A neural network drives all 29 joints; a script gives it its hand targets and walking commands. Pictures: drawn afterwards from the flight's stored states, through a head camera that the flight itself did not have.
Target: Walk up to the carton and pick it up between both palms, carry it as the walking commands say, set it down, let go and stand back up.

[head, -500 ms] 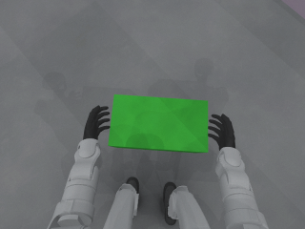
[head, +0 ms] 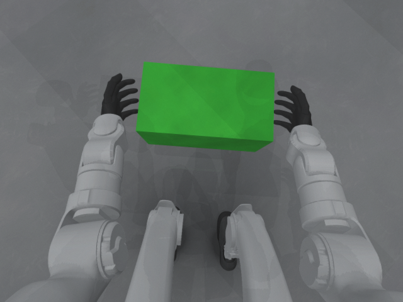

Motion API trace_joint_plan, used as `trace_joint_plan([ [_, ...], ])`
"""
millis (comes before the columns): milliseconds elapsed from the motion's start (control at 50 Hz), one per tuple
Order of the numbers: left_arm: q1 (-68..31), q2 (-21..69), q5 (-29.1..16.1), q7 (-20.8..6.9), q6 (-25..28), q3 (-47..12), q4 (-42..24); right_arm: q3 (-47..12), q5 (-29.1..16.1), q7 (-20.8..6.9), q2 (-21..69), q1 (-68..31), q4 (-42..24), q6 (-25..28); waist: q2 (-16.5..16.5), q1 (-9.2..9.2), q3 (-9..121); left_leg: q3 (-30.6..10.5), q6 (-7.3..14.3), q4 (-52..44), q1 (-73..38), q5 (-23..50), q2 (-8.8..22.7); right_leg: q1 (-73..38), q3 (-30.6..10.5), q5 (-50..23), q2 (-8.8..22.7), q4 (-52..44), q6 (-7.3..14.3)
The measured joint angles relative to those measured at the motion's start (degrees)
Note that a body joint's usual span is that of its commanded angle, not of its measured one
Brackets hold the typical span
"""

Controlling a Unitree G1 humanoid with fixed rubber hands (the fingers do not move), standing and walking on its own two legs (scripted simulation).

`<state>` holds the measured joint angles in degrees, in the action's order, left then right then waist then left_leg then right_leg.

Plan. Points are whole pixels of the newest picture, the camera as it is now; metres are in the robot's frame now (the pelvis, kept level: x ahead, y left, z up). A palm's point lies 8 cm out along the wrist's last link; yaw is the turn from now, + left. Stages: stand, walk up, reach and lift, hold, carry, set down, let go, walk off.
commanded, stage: set down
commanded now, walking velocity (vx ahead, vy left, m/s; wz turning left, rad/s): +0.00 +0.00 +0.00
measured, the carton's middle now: (205, 111) +0.50 +0.02 -0.20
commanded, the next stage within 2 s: none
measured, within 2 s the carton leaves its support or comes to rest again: neither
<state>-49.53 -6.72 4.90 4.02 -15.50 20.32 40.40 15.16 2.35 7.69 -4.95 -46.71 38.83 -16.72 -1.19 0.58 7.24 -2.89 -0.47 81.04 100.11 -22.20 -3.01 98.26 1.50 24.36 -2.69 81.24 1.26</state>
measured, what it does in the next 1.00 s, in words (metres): lowers itself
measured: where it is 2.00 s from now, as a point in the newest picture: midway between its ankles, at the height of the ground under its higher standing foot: (198, 248)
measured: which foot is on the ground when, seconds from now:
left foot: down 0.00-1.00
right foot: down 0.00-1.00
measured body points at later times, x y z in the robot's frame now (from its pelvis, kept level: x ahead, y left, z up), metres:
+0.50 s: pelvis +0.00 -0.03 -0.05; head +0.31 -0.03 +0.27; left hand +0.49 +0.17 -0.19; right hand +0.48 -0.20 -0.20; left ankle +0.11 +0.11 -0.55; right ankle +0.09 -0.11 -0.55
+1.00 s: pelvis -0.02 +0.00 -0.11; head +0.37 +0.01 +0.10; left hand +0.52 +0.19 -0.31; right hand +0.51 -0.18 -0.32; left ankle +0.11 +0.11 -0.55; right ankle +0.09 -0.11 -0.55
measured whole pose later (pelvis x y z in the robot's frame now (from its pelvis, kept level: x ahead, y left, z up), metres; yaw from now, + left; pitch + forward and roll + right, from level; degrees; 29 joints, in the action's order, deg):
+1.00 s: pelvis -0.02 +0.00 -0.11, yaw -1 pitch +41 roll -2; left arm -75.4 -14.6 1.5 6.4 -16.2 19.3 38.2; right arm 16.8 -2.7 8.5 -13.7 -73.3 39.2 -16.5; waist -1.2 -0.1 -21.4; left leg -2.2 -1.0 104.8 119.0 -26.5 -3.4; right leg 117.4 1.5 28.6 -3.9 105.2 0.5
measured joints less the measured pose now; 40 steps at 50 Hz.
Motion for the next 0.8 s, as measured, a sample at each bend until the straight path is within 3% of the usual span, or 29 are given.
trace_joint_plan([
  [80, -4.16, 0.16, 1.08, -0.3, -1.59, 0.59, 2.9, 3.6, 1.94, -0.55, -0.92, -3.86, 4.84, 0.0, 0.0, 0.01, 0.11, 0.03, 0.2, 1.64, 1.42, -0.57, -0.13, 1.32, 0.0, 0.59, 0.0, 1.56, -0.15],
  [240, -5.66, 1.0, 4.1, -0.29, -1.09, 1.75, 3.88, 4.45, 1.32, -1.86, -1.78, -4.56, 5.71, 0.09, 0.01, 0.0, -0.01, 0.04, -0.27, 2.35, 5.33, -1.07, -0.19, 5.66, 0.0, 1.34, 0.0, 3.0, 0.18],
  [380, -5.65, 0.94, 3.66, 0.55, 1.04, 1.0, 1.35, 4.01, -1.69, -1.66, -1.9, -4.57, 2.99, 1.3, 0.01, 0.01, -0.73, 0.05, -1.42, 5.04, 9.35, -1.99, -0.24, 10.47, 0.0, 2.62, -0.2, 6.96, 1.05],
  [520, -6.22, -0.16, 1.82, -2.27, 3.23, 3.52, 0.72, 2.68, -3.44, -0.99, -2.11, -6.65, 1.1, 1.62, 0.01, -0.11, -2.14, 0.05, -1.73, 9.74, 13.01, -3.05, -0.25, 14.87, 0.0, 3.47, -0.76, 12.36, 1.91],
  [660, -7.91, -1.52, 0.56, -4.38, 1.9, 6.2, 1.05, 1.83, -3.08, 0.53, -2.42, -11.42, 1.77, -0.19, 0.0, -0.45, -5.76, 0.17, -1.79, 13.47, 15.33, -3.28, -0.25, 17.42, 0.0, 3.44, -1.08, 16.1, 2.02],
  [800, -13.76, -4.46, -0.06, -3.15, -0.27, 5.31, 0.47, 1.83, -2.22, 0.94, -3.35, -17.81, 3.13, -0.23, 0.01, -0.47, -11.56, 0.37, -2.15, 17.68, 18.36, -3.64, -0.25, 19.97, 0.0, 3.63, -1.18, 19.55, 1.47],
])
